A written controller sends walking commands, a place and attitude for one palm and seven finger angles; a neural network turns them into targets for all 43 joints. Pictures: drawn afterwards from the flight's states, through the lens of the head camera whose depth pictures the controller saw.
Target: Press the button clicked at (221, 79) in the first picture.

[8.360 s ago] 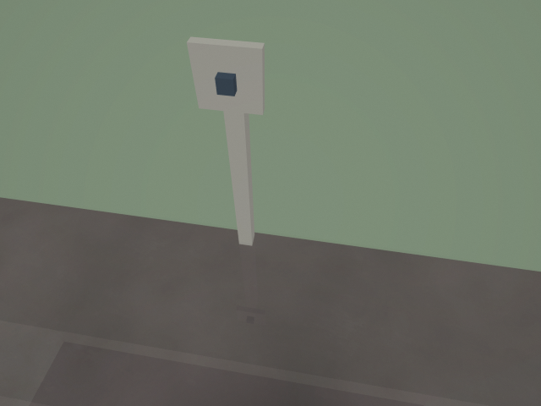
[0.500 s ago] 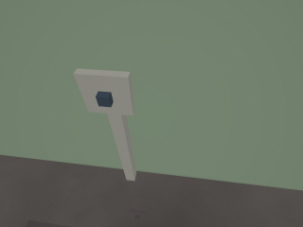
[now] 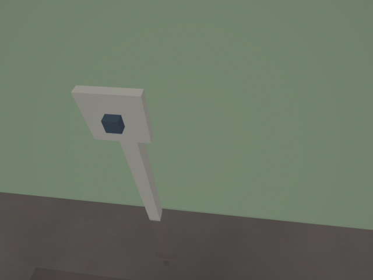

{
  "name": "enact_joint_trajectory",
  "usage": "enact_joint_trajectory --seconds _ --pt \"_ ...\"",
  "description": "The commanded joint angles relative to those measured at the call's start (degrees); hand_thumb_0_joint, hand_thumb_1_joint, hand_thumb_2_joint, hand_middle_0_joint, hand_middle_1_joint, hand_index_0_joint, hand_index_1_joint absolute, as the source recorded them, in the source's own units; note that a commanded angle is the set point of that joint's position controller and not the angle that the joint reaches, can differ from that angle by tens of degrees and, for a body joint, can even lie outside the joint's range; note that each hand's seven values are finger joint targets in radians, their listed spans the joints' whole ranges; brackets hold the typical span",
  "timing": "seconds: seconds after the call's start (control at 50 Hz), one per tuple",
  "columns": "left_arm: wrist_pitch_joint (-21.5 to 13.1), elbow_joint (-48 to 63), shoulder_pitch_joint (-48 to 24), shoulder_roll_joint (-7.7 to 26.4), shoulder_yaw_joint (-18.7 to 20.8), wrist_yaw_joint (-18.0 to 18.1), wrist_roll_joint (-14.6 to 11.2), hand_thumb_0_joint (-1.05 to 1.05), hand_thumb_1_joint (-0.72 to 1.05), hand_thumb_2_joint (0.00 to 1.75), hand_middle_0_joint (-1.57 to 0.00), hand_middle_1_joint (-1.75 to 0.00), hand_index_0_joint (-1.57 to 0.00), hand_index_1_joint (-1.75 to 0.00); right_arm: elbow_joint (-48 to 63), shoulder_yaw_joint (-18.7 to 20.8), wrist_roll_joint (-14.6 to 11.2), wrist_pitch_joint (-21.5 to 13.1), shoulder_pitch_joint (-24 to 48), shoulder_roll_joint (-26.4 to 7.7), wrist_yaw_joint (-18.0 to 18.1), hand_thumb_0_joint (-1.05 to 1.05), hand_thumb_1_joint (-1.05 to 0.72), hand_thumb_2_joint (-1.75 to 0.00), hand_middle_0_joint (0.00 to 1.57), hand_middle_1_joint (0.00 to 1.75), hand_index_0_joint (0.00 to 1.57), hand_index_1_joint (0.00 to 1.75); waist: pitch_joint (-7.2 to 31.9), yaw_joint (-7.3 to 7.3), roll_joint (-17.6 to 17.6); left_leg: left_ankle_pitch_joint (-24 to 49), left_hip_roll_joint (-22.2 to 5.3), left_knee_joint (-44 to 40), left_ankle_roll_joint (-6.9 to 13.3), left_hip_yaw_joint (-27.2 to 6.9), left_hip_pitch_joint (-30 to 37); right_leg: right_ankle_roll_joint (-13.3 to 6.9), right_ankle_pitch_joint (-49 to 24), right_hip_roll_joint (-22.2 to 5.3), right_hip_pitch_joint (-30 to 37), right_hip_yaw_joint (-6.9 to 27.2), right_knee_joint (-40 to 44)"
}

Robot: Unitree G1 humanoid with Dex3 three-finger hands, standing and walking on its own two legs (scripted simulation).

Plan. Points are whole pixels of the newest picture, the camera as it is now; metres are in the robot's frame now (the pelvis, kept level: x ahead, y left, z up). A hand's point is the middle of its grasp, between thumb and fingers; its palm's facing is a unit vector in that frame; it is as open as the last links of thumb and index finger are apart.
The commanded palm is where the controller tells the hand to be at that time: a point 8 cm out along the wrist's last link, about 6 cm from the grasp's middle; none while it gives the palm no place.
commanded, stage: come to a stop and stand still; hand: left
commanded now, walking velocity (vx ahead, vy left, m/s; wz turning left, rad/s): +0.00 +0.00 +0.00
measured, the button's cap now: (113, 123) +0.49 +0.23 +0.04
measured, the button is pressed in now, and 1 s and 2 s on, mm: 0 0 0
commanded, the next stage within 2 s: look again from close up in 0.16 s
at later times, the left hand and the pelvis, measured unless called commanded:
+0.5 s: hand out of the picture -0.02 +0.16 -0.17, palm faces +0.04 -0.98 -0.18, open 7.3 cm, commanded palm none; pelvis -0.01 +0.00 +0.00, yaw +0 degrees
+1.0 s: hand out of the picture +0.07 +0.21 -0.12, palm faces +0.23 -0.94 -0.26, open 7.1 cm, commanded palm +0.09 +0.22 -0.06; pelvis -0.01 +0.01 +0.00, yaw +0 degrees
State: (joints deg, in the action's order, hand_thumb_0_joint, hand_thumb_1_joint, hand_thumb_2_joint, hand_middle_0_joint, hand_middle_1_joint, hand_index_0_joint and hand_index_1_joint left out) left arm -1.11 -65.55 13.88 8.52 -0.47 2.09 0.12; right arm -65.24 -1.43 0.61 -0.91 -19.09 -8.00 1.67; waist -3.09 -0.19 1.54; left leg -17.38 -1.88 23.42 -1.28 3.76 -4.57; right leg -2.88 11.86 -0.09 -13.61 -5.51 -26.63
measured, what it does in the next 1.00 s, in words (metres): stands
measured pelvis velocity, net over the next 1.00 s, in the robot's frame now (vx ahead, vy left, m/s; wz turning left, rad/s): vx -0.01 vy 0.01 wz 0.01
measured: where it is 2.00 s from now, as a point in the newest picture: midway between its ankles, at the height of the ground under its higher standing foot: outside the picture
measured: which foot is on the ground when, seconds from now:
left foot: down 0.00-1.00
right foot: down 0.00-1.00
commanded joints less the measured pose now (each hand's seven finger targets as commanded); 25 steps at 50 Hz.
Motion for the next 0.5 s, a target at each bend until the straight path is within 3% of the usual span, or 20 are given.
enact_joint_trajectory --seconds 0.0,0.24,0.4,0.48 --pt "-0.92 1.09 3.77 5.88 0.95 -0.11 0.0 0.0 0.9 0.9 -0.2 -0.3 -0.2 -0.3 0.85 0.96 0.19 -0.55 -4.95 -3.55 0.37 0.0 -0.9 -0.9 0.2 0.3 0.2 0.3 0.04 0.04 -1.76 6.46 -3.93 -4.19 2.02 -2.97 -6.61 -0.88 -9.52 -7.83 5.58 8.5 5.55" --pt "-0.53 1.38 3.71 5.61 1.14 -0.27 0.24 0.0 0.9 0.9 -0.2 -0.3 -0.2 -0.3 0.63 1.0 0.33 -0.27 -5.22 -3.15 0.3 0.0 -0.9 -0.9 0.2 0.3 0.2 0.3 -2.97 0.1 -1.03 3.74 -3.88 -4.89 2.15 -3.14 -7.78 -0.58 0.1 -7.01 3.15 8.87 8.66" --pt "-0.54 1.35 4.49 5.01 1.26 -0.36 0.27 0.0 0.9 0.9 -0.2 -0.3 -0.2 -0.3 0.63 1.05 0.31 -0.44 -5.67 -2.72 0.3 0.0 -0.9 -0.9 0.2 0.3 0.2 0.3 -2.3 0.16 -1.33 3.37 -3.82 -5.19 2.34 -3.33 -7.86 -0.46 1.09 -6.8 3.2 8.83 8.59" --pt "-0.63 1.21 4.97 4.64 1.24 -0.32 0.21 0.0 0.9 0.9 -0.2 -0.3 -0.2 -0.3 0.42 1.03 0.27 -0.73 -5.86 -2.6 0.41 0.0 -0.9 -0.9 0.2 0.3 0.2 0.3 -1.3 0.26 -0.27 5.0 -4.24 -5.43 2.38 -3.69 -7.53 -0.48 -1.78 -6.52 3.92 8.25 7.18"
